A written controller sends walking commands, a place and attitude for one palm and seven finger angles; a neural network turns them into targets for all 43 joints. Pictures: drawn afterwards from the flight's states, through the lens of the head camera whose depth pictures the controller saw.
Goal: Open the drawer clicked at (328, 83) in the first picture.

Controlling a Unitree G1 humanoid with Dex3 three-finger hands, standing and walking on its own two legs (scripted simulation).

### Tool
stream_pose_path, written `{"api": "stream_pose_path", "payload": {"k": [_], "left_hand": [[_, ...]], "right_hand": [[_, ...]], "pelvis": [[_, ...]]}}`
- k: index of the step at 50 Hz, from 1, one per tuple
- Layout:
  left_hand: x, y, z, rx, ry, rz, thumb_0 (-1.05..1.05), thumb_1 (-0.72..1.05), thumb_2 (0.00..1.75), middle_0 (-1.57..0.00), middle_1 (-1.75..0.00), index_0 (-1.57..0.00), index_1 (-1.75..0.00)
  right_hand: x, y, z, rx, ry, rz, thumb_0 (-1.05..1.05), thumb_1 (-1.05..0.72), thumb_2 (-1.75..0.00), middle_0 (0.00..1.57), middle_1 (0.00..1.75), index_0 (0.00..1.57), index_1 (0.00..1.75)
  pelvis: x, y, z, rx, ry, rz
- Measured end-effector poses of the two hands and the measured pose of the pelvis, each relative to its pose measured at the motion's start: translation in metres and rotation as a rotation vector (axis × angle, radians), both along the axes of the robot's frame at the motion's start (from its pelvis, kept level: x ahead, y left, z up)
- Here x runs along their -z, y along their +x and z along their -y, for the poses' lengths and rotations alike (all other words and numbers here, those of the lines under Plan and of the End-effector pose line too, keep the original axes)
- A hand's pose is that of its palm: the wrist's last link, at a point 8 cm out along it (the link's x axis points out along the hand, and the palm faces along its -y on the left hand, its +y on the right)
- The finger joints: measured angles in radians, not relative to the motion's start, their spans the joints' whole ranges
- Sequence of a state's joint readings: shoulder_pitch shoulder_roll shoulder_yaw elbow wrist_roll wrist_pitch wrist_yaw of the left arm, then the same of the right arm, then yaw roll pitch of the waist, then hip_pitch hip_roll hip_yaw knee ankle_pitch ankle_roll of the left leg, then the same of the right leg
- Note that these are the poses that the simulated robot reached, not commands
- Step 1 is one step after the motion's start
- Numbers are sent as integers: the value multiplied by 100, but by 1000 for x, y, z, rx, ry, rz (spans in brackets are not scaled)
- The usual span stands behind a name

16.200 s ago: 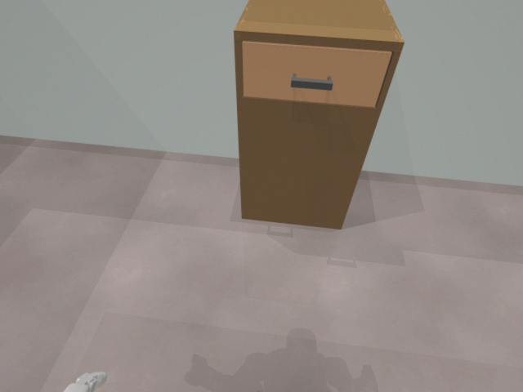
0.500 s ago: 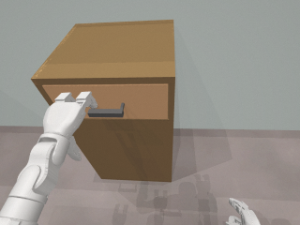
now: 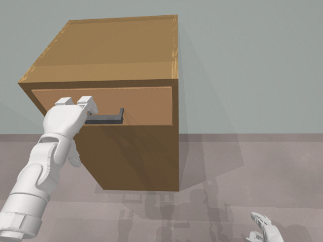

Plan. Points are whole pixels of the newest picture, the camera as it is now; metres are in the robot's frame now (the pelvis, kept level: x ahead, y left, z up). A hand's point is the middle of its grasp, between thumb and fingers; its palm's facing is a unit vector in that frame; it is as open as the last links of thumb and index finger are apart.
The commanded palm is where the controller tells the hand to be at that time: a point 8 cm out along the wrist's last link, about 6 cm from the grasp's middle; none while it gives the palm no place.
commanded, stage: move the hooked fingers above the handle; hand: left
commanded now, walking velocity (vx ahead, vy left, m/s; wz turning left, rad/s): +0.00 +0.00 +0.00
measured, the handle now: (104, 115) +0.48 +0.26 +0.00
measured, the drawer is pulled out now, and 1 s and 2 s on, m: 0.00 0.00 0.00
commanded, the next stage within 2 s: none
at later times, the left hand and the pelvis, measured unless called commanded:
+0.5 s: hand (88, 124) +0.38 +0.25 +0.07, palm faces -0.01 -0.04 -1.00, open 13.8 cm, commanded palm +0.36 +0.25 +0.13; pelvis +0.01 +0.02 +0.00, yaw +0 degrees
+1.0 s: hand (96, 122) +0.41 +0.24 +0.05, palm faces -0.05 -0.02 -1.00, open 13.8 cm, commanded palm +0.40 +0.25 +0.11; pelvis +0.02 +0.01 -0.01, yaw +0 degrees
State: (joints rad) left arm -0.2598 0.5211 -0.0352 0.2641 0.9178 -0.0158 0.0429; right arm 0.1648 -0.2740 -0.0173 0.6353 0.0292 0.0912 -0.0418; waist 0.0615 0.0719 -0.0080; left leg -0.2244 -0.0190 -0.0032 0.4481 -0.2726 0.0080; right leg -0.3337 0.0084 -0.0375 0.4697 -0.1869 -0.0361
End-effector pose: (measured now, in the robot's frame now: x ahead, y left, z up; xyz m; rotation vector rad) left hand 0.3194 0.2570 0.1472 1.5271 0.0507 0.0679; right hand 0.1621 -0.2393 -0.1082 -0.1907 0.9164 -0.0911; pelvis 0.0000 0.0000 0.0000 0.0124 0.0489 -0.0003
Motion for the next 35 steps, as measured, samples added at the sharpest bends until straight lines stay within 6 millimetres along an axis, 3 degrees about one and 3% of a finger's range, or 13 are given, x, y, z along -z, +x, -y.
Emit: {"api": "stream_pose_path", "payload": {"k": [13,21,30,35], "left_hand": [[13,20,12,78,-11,24,0,-49,30,-32,-120,-32,-121],[16,37,-1,14,11,10,0,-49,30,-32,-120,-32,-121],[26,49,17,95,-6,-9,0,-49,30,-32,-120,-32,-120],[25,55,13,78,1,23,0,-49,30,-32,-120,-32,-121]], "right_hand": [[10,-20,-5,47,0,-65,1,-90,-90,20,30,20,30],[12,-20,-16,49,16,-77,1,-90,-90,20,30,20,30],[12,-16,-20,48,7,-84,1,-90,-90,20,30,20,30],[13,-16,-19,57,10,-92,1,-90,-90,20,30,20,30]], "pelvis": [[3,4,-10,9,0,-35],[4,7,-17,9,-2,-51],[5,14,-22,9,-5,-63],[6,17,-22,14,-5,-72]]}}
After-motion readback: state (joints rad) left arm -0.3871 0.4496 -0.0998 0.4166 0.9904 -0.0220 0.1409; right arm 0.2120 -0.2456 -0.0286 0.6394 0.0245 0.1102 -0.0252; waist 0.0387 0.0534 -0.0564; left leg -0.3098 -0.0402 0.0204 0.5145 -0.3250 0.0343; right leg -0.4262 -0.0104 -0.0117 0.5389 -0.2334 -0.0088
